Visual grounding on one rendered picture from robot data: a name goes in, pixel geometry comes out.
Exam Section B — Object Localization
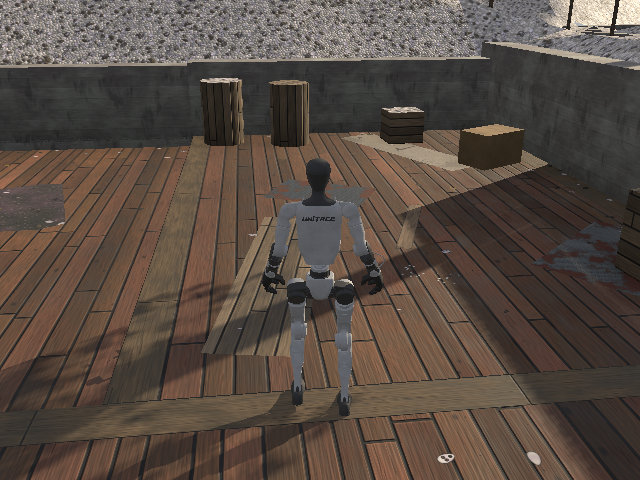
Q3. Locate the robot right hand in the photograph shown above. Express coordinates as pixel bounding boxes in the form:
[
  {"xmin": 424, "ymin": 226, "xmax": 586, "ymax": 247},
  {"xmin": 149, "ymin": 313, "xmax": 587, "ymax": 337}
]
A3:
[{"xmin": 361, "ymin": 272, "xmax": 384, "ymax": 295}]

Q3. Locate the left robot forearm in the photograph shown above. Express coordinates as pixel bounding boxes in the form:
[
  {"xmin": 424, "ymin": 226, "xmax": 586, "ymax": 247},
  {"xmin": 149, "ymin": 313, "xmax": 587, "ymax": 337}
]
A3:
[{"xmin": 265, "ymin": 242, "xmax": 283, "ymax": 278}]

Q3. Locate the robot right foot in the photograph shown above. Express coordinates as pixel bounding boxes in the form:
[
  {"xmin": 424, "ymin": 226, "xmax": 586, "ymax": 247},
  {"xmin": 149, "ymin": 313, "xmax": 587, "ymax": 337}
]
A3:
[{"xmin": 337, "ymin": 390, "xmax": 352, "ymax": 416}]

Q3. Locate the robot right thigh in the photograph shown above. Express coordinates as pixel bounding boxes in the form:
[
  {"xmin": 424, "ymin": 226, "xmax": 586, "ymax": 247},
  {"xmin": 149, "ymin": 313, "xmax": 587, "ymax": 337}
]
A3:
[{"xmin": 334, "ymin": 279, "xmax": 355, "ymax": 351}]

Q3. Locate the right robot forearm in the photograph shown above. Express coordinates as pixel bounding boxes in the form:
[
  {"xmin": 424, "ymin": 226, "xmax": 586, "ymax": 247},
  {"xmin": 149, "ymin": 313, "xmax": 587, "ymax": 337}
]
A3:
[{"xmin": 360, "ymin": 240, "xmax": 381, "ymax": 277}]

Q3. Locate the left robot upper arm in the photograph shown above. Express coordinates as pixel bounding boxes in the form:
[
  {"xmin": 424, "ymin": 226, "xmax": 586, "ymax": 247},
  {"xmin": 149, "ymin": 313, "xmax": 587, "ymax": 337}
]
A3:
[{"xmin": 272, "ymin": 202, "xmax": 298, "ymax": 258}]

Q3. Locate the right robot upper arm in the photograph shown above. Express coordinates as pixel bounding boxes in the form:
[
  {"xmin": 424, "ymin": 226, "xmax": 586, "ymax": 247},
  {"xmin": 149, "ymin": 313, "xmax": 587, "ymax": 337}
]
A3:
[{"xmin": 339, "ymin": 201, "xmax": 369, "ymax": 257}]

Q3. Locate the robot left hand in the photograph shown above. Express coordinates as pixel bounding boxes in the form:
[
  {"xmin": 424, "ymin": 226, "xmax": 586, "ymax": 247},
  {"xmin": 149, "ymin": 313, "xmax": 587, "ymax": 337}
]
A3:
[{"xmin": 262, "ymin": 272, "xmax": 285, "ymax": 294}]

